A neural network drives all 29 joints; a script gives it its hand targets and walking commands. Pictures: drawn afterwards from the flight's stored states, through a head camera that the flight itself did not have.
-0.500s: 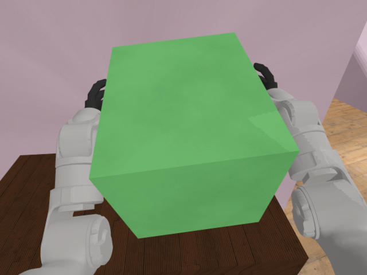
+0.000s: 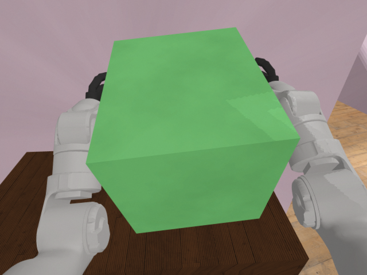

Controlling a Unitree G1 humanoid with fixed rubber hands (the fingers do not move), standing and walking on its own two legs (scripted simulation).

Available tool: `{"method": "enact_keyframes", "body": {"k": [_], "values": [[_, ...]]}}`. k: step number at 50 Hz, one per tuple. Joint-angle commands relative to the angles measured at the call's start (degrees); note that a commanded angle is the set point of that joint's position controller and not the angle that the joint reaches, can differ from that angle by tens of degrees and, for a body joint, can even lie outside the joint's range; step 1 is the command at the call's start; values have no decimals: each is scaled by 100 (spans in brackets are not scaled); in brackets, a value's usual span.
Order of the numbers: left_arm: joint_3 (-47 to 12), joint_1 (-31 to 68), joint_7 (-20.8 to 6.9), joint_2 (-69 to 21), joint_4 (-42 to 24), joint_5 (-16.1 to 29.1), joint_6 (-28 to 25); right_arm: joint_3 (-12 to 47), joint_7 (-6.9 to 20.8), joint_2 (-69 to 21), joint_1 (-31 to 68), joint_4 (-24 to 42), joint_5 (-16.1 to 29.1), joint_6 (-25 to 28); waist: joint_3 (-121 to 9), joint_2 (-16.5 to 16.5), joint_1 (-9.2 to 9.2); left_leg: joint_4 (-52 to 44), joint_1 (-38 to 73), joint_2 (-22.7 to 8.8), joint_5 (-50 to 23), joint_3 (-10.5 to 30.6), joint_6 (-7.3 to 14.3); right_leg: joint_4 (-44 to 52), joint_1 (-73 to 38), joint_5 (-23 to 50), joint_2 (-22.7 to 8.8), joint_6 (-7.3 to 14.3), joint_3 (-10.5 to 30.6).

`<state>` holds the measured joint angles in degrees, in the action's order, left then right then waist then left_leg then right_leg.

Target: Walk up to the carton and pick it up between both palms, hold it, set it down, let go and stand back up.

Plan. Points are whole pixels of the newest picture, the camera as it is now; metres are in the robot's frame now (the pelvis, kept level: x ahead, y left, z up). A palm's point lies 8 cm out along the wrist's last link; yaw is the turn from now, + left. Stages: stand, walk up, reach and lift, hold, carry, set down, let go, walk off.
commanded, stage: hold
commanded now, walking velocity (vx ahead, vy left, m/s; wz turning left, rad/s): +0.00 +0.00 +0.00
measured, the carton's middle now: (186, 129) +0.35 -0.01 +0.23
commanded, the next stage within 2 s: none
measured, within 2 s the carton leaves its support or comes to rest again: neither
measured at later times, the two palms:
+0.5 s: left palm (97, 109) +0.38 +0.17 +0.26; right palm (267, 92) +0.38 -0.18 +0.29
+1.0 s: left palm (99, 107) +0.37 +0.17 +0.27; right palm (270, 92) +0.38 -0.18 +0.30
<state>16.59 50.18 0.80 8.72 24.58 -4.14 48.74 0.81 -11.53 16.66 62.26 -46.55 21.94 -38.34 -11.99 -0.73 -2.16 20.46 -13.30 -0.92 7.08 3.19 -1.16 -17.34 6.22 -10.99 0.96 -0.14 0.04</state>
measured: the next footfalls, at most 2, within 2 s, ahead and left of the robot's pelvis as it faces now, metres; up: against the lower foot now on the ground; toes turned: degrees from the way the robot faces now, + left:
none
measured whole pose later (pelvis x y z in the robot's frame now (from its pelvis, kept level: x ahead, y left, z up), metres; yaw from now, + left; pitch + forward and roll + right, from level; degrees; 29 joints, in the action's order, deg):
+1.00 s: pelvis +0.01 +0.00 +0.00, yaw +0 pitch +0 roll -1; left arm 17.6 49.1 0.5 8.1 23.0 -4.5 49.7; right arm 1.3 -12.3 16.8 61.8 -45.4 23.2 -39.8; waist -12.3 -1.0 -2.4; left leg 21.1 -12.7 -0.9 8.1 3.4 -1.3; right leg -17.9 5.8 -11.8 1.4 0.0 1.3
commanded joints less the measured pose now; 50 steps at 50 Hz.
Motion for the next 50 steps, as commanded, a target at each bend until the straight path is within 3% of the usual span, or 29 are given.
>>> {"method": "enact_keyframes", "body": {"k": [1,3,7,10,11,12,14,15,17,18,19,22,24,25,27,28,30,31,33,34,35,41,43,44,45,47,48,49,50], "values": [[-1678,5260,-880,-2742,-1026,914,-572,1009,854,-4135,4385,1745,948,87,-2020,43,48,-186,1044,326,-789,-95,-107,215,-226,1308,315,-204,108],[-1840,5247,-891,-2842,-1509,1018,-568,965,828,-4010,4192,1862,1042,93,-2268,-134,-121,-62,1190,349,-1074,-69,-135,149,-502,1647,307,-214,166],[-1807,5339,-861,-2718,-1447,1016,-583,1109,787,-4121,4444,2173,1121,99,-2304,40,-17,16,1156,387,-1191,-82,-116,74,-425,1963,281,-305,199],[-1676,5370,-921,-2747,-963,987,-536,862,809,-4014,4473,1701,970,38,-1678,55,-10,-164,994,340,-637,-53,-108,266,-92,1035,305,-208,151],[-1929,5592,-906,-2793,-1291,1099,-587,777,821,-4032,4538,1720,1031,58,-1814,-227,-67,-161,926,301,-581,-25,-175,156,-44,1162,262,-143,193],[-1859,5476,-906,-2818,-1314,1047,-579,942,831,-4098,4613,2080,1010,112,-2181,-20,20,-146,1051,306,-709,-54,-101,200,-269,1180,301,-192,178],[-1941,5753,-852,-2802,-1810,1186,-691,1063,777,-4244,4472,2081,1118,48,-2587,-42,-112,-40,1101,413,-1052,-45,-177,3,-517,2064,255,-293,196],[-1975,5489,-841,-2855,-1899,1174,-650,1180,766,-4169,4401,2240,1209,85,-2513,-209,-8,22,1113,404,-1354,-32,-202,-16,-629,2213,278,-242,238],[-1674,5358,-885,-2619,-1184,966,-549,1021,721,-4098,4414,1957,1059,-12,-2038,28,-39,-31,1030,431,-975,-59,-144,122,-393,1871,236,-315,221],[-1847,5113,-940,-2770,-1494,1010,-536,1053,700,-4155,4314,2190,1127,13,-2350,54,-42,-33,1130,388,-1026,-51,-140,80,-554,1985,249,-281,253],[-1505,4963,-967,-2476,-919,755,-452,907,694,-3936,4138,1449,1026,-130,-1477,13,-82,-188,975,373,-629,-21,-119,226,-273,1481,220,-314,226],[-1724,5363,-954,-2713,-1313,888,-501,975,765,-3964,4286,1654,1121,-98,-1673,-145,-23,-210,1022,334,-673,-29,-161,192,-153,1090,324,-212,160],[-1880,5393,-895,-2785,-1649,1039,-562,1216,737,-4250,4636,2390,1244,40,-2436,-15,68,-44,1135,377,-1191,-75,-177,59,-483,1963,312,-286,200],[-2091,5437,-858,-2979,-1921,1108,-542,1176,787,-4048,4413,2284,1312,15,-2589,-291,-32,37,1339,353,-1596,-22,-265,-22,-474,2111,381,-251,152],[-1855,5068,-848,-2755,-1774,1033,-467,1170,728,-4046,4366,2494,1318,-32,-2603,82,36,58,1234,417,-1627,-62,-243,-36,-717,2473,355,-277,207],[-1905,5417,-833,-2761,-1804,1044,-482,927,782,-3870,4137,1901,1261,-121,-2118,-253,-110,-8,1256,336,-1323,37,-275,35,-287,1822,357,-222,182],[-1847,5032,-919,-2763,-1414,978,-413,1045,753,-3985,4260,2206,1183,-91,-1944,-2,-5,-114,1112,325,-1107,-75,-227,132,-287,1685,360,-223,160],[-2042,5045,-917,-2908,-1777,1013,-412,965,755,-3920,4122,2278,1159,-84,-2239,-105,-160,-66,1263,298,-1354,-17,-253,69,-425,1951,374,-186,184],[-1961,5183,-933,-2852,-1614,1038,-433,1022,755,-4020,4285,2292,1172,-93,-2162,76,-145,-51,1097,331,-1091,-13,-189,99,-451,1723,344,-220,219],[-1827,5103,-930,-2729,-1684,938,-385,922,755,-3834,3976,1873,1121,-208,-1644,-193,-180,-145,997,310,-995,15,-225,87,-404,1705,313,-211,269],[-2105,5419,-916,-2944,-2043,1057,-438,1063,790,-3944,4195,2221,1173,-154,-2231,-199,-164,-48,1226,323,-1256,-16,-284,39,-375,1847,384,-207,180],[-1611,5286,-890,-2669,-1408,898,-455,1289,806,-4313,4526,2243,1185,-85,-2015,218,210,-116,1052,373,-923,-121,-72,150,-353,1569,313,-267,266],[-1910,5412,-876,-2832,-1683,1149,-486,1170,766,-4189,4479,2381,1173,-83,-2315,113,-32,-34,1175,363,-1105,-39,-162,54,-356,2012,314,-300,227],[-1800,5446,-847,-2775,-1597,986,-475,1075,809,-4110,4291,2019,1190,-68,-2110,-134,50,-56,1157,363,-1118,-52,-179,106,-227,1659,339,-211,206],[-1820,5665,-845,-2732,-1806,1175,-557,1177,795,-4327,4384,2234,1201,-55,-2429,75,46,-1,1165,401,-1046,-94,-158,56,-402,1870,295,-261,265],[-1984,5620,-852,-2881,-1766,1131,-509,914,781,-4087,4294,2012,1138,-83,-2302,-227,-201,-33,1180,364,-1028,-25,-235,43,-271,1864,293,-242,219],[-1731,5407,-875,-2714,-1369,975,-488,1069,785,-4174,4541,2180,1205,-55,-2269,53,5,-31,1046,370,-926,-61,-128,106,-377,1667,296,-251,304],[-1589,5203,-899,-2682,-1152,832,-439,1027,803,-4051,4303,1781,1128,-139,-1807,-37,1,-140,1040,371,-850,-79,-150,121,-254,1602,318,-256,252],[-1617,5042,-931,-2664,-1361,917,-468,1215,761,-4190,4313,2120,1240,-84,-2114,217,95,-54,1039,405,-1101,-137,-103,89,-462,2098,248,-308,279]]}}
